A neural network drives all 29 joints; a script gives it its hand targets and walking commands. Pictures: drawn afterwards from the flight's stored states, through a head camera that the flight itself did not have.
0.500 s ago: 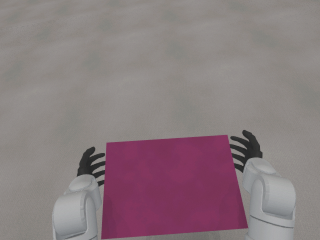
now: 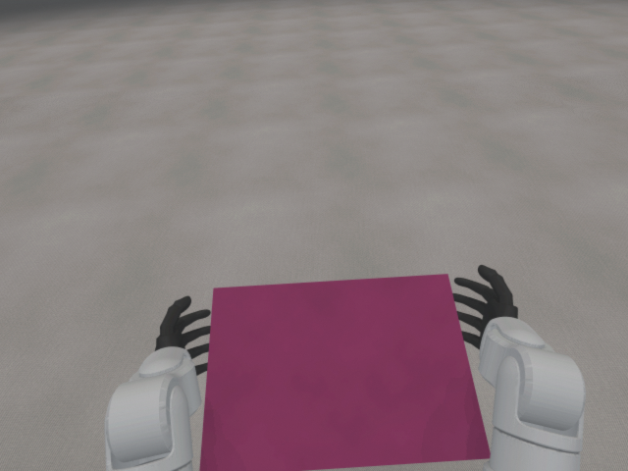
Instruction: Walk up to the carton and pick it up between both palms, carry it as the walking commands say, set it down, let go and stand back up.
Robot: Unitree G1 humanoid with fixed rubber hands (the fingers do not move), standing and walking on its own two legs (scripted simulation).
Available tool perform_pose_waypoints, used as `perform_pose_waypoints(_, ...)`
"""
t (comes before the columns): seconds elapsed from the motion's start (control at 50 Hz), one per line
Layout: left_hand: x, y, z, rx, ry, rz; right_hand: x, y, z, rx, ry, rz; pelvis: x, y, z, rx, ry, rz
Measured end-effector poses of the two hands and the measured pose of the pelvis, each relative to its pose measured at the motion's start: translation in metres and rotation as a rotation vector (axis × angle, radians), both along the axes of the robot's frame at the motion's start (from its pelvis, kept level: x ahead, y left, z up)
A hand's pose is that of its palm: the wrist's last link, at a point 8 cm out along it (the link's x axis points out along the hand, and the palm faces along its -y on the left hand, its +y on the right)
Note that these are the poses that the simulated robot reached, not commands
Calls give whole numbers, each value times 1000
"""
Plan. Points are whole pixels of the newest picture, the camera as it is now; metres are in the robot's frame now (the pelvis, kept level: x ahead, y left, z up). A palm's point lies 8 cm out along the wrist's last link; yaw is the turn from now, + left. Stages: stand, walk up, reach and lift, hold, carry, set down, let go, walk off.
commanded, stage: carry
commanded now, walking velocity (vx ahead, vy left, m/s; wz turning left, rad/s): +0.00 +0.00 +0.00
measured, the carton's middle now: (335, 377) +0.26 +0.00 +0.00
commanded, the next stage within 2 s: none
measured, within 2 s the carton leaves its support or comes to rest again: neither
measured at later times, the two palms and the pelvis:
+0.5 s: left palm (180, 360) +0.24 +0.18 +0.09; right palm (491, 329) +0.26 -0.18 +0.10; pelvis +0.00 +0.00 +0.00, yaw +0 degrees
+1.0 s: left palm (172, 360) +0.24 +0.18 +0.09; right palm (478, 329) +0.27 -0.17 +0.09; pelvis +0.00 +0.00 +0.00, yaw +0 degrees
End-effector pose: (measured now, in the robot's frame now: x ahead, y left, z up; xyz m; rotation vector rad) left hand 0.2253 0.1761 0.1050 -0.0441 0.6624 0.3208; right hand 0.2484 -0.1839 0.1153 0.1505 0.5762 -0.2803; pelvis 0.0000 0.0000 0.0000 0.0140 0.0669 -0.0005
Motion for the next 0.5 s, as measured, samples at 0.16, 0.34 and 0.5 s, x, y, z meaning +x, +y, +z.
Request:
perform_pose_waypoints(0.16,4,1,-5,2,13,1,5,1,-5,-3,10,3,1,1,0,0,2,0)
perform_pose_waypoints(0.34,8,1,-8,6,14,-1,9,1,-8,-5,8,5,2,1,0,-1,3,0)
perform_pose_waypoints(0.5,10,0,-12,3,4,-11,10,-1,-11,-5,-4,8,2,1,0,-1,2,0)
